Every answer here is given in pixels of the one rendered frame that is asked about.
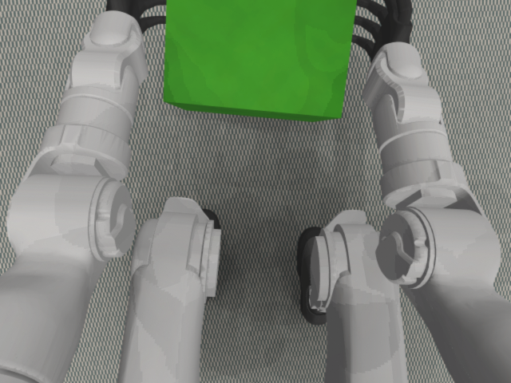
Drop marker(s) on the robot right upper arm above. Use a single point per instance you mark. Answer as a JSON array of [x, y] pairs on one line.
[[446, 260]]

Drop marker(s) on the robot right thigh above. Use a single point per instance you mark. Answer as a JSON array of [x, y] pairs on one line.
[[365, 339]]

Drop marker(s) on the right robot hand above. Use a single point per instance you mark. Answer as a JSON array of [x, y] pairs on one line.
[[395, 24]]

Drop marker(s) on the carton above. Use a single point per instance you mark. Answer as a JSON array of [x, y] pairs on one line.
[[281, 59]]

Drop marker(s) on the robot right foot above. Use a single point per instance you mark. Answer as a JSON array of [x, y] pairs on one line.
[[304, 249]]

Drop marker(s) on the right robot forearm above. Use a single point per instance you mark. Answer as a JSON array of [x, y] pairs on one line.
[[418, 169]]

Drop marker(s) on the left robot forearm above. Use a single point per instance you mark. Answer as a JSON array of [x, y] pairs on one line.
[[97, 109]]

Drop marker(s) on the left robot hand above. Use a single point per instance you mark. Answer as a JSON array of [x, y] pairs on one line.
[[136, 8]]

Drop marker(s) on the robot left upper arm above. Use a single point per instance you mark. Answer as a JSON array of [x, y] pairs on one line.
[[64, 229]]

